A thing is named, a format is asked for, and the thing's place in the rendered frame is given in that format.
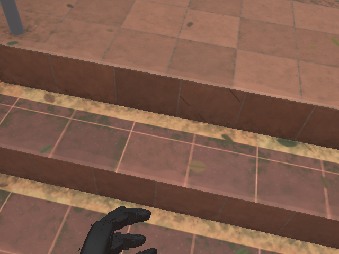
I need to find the left robot hand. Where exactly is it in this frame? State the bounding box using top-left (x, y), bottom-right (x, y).
top-left (78, 206), bottom-right (157, 254)

